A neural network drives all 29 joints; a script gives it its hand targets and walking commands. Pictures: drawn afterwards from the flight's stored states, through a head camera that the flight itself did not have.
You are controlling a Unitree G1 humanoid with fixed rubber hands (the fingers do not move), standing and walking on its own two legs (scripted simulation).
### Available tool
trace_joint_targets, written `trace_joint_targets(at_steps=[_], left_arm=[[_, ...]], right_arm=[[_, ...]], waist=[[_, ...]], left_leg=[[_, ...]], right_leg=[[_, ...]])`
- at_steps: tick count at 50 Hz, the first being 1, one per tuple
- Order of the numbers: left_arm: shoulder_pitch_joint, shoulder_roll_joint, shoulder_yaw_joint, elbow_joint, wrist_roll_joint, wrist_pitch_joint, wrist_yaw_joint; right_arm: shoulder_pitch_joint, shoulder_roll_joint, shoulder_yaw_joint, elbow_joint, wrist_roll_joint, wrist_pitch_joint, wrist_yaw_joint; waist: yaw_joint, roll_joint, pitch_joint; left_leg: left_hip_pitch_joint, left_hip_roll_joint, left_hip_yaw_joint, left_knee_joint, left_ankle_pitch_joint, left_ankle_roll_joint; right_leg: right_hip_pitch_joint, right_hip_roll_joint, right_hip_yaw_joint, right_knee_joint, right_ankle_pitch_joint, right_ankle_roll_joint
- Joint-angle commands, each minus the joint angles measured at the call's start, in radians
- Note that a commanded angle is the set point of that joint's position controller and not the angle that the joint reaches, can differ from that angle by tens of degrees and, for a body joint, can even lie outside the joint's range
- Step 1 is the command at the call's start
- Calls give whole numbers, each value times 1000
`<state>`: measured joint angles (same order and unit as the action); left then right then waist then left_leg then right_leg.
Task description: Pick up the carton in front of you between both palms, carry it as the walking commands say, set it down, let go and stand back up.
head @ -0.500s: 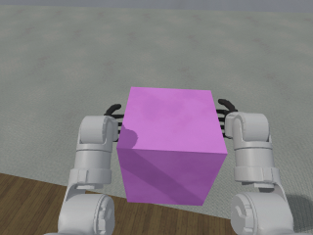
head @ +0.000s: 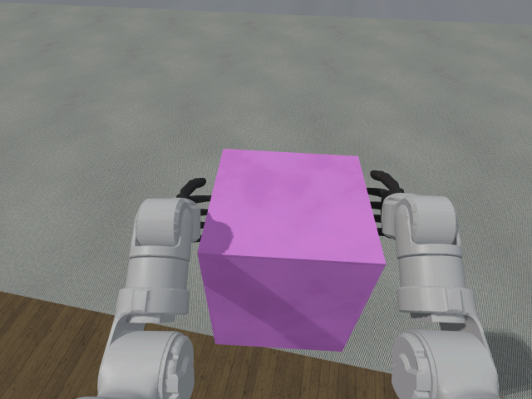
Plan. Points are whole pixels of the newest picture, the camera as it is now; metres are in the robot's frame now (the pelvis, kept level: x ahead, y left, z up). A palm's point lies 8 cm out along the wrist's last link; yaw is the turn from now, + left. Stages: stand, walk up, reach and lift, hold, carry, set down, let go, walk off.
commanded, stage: carry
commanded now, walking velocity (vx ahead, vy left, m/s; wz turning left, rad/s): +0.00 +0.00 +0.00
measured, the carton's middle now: (284, 253) +0.34 +0.00 +0.05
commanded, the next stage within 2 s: none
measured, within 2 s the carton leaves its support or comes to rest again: neither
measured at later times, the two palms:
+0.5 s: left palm (183, 198) +0.38 +0.16 +0.13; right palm (383, 197) +0.38 -0.14 +0.13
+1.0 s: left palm (205, 130) +0.60 +0.16 +0.11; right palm (351, 122) +0.61 -0.14 +0.12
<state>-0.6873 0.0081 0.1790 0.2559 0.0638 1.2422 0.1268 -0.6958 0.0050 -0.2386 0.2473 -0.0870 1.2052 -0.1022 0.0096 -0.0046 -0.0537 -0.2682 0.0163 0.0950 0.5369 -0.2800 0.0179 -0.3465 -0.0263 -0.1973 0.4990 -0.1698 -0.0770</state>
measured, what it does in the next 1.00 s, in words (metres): walks ahead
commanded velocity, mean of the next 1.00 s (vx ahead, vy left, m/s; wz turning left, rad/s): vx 0.36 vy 0.00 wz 0.00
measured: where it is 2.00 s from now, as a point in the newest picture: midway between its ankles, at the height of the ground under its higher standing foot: (266, 269)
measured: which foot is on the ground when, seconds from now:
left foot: down 0.00-0.62, up 0.64-1.00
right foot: down 0.00-1.00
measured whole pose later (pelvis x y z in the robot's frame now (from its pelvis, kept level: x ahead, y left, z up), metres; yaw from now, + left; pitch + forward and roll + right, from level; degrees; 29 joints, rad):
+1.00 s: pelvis +0.24 +0.01 -0.01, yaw +0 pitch +3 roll +0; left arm -0.72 0.00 0.20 0.15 0.04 1.25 0.14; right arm -0.74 0.01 -0.27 0.13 -0.08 1.24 -0.11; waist 0.03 0.01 0.01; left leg -0.58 0.00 0.13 0.56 0.00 0.07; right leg -0.03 0.00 -0.12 0.47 -0.48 -0.02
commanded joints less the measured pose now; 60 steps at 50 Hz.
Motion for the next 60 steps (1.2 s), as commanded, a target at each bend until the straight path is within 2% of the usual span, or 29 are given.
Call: trace_joint_targets(at_steps=[1,15,18,20,24,25,26,29,30,31,32,33,34,35,37,38,42,43,45,48,49,50,51,52,53,55,57,58,60], left_arm=[[-840,-1136,-536,-190,-453,-52,-240],[-792,-1141,-541,-162,-429,-50,-247],[-849,-1112,-553,-218,-445,-52,-245],[-824,-1123,-526,-205,-439,-54,-240],[-829,-1095,-534,-187,-430,-41,-228],[-790,-1062,-515,-161,-409,-38,-230],[-812,-1080,-511,-197,-432,-47,-237],[-809,-1114,-514,-164,-439,-52,-249],[-762,-1082,-467,-95,-397,-42,-244],[-738,-1098,-474,-84,-398,-48,-247],[-791,-1094,-473,-89,-398,-54,-240],[-744,-1046,-451,-93,-383,-59,-232],[-783,-1071,-516,-166,-420,-55,-227],[-845,-1122,-516,-179,-464,-55,-224],[-876,-1125,-533,-263,-487,-52,-224],[-935,-1098,-535,-322,-480,-50,-219],[-855,-1101,-556,-261,-501,-25,-226],[-842,-1086,-552,-295,-467,-33,-228],[-849,-1139,-556,-257,-507,-23,-238],[-856,-1108,-579,-283,-473,-37,-241],[-818,-1107,-564,-276,-465,-36,-240],[-744,-1115,-577,-215,-446,-37,-243],[-756,-1129,-571,-207,-434,-35,-237],[-754,-1136,-590,-247,-417,-43,-242],[-783,-1116,-560,-226,-427,-22,-238],[-869,-1112,-579,-281,-409,-43,-221],[-847,-1143,-589,-314,-396,-66,-211],[-836,-1153,-574,-328,-408,-65,-204],[-819,-1141,-611,-353,-411,-71,-193]], right_arm=[[-674,1116,541,-67,419,2,226],[-652,1112,525,-12,411,10,241],[-696,1146,530,-63,428,11,242],[-747,1135,570,-100,437,16,239],[-674,1115,522,-22,416,19,225],[-661,1095,554,-14,408,16,220],[-636,1136,532,-38,412,11,223],[-714,1142,580,-97,434,2,223],[-675,1124,566,-28,409,2,224],[-705,1117,565,-63,417,-4,221],[-750,1105,578,-90,418,-9,219],[-748,1153,592,-42,438,4,218],[-747,1137,597,-89,459,-5,211],[-809,1108,581,-174,455,-6,198],[-777,1121,580,-143,458,6,182],[-735,1141,582,-105,441,23,186],[-651,1083,551,-130,384,27,174],[-690,1100,584,-155,395,33,176],[-682,1077,573,-162,402,27,172],[-667,1113,594,-125,396,44,184],[-679,1110,600,-162,410,32,191],[-683,1078,572,-151,415,36,203],[-609,1107,583,-86,396,35,217],[-642,1099,574,-78,403,37,227],[-522,1104,556,17,398,16,239],[-580,1157,582,-9,429,2,265],[-796,1202,651,-189,510,-13,265],[-814,1230,675,-231,544,-16,257],[-834,1188,683,-327,535,-25,238]], waist=[[-1,-6,-391],[-5,22,-389],[3,50,-334],[-14,-38,-320],[-57,215,-230],[-49,146,-222],[-81,125,-266],[-51,96,-306],[-39,158,-315],[-4,33,-336],[72,-187,-317],[55,-290,-352],[70,-167,-377],[107,-130,-375],[46,-76,-359],[29,-143,-359],[69,-71,-310],[58,-141,-272],[81,-75,-261],[25,-200,-357],[-33,-190,-389],[-75,-170,-438],[-106,-22,-468],[-76,180,-523],[-85,384,-551],[-87,187,-426],[-36,24,-433],[-74,-7,-473],[-56,67,-456]], left_leg=[[25,130,-136,-104,147,38],[27,122,-98,-71,152,29],[11,84,-90,-116,-192,38],[-8,109,-149,-132,-256,74],[174,249,-385,-246,-285,159],[258,295,-433,-222,-196,194],[277,298,-435,-202,-94,211],[255,228,-280,-84,76,152],[150,228,-236,-45,-17,121],[-13,155,-142,38,1,80],[-291,26,15,385,93,8],[-544,-36,15,573,-232,-10],[-675,-32,-39,670,-314,7],[-710,-1,-70,724,-300,19],[-690,46,-93,736,-159,34],[-633,63,-92,723,-75,25],[-581,43,-31,447,39,13],[-530,53,-25,345,81,9],[-373,-31,69,116,191,21],[-144,-56,58,-9,298,63],[-19,-82,105,37,377,65],[118,-98,131,7,353,66],[306,-59,101,-11,254,63],[506,222,-275,29,147,63],[574,310,-628,-89,21,227],[461,292,-564,-146,177,256],[332,262,-418,-138,218,220],[349,278,-427,-134,171,241],[360,247,-374,-163,216,167]], right_leg=[[252,-138,148,-32,109,14],[257,-150,155,-41,172,17],[168,-140,181,-101,-330,8],[138,-121,160,-69,-435,4],[-163,-29,62,183,-270,23],[-243,-20,96,214,-254,23],[-253,-14,97,269,-280,23],[-117,44,41,73,-220,15],[20,25,51,40,-188,4],[228,-9,125,-8,-195,-18],[439,-190,438,-79,-18,-106],[625,-329,679,-85,215,-181],[728,-362,687,-46,325,-227],[726,-349,649,-26,372,-217],[635,-302,544,-44,284,-141],[564,-278,475,-62,222,-95],[512,-230,330,-124,368,-133],[485,-202,298,-126,421,-109],[394,-120,224,-168,410,-80],[486,-139,147,-67,702,-30],[457,-139,81,13,822,-14],[391,-118,41,240,806,4],[219,-102,43,401,614,11],[-14,-1,118,577,-208,57],[-238,107,155,794,-372,42],[-350,36,239,848,-309,18],[-286,-32,271,713,-210,23],[-288,-22,247,662,-211,31],[-299,-29,246,599,-187,41]])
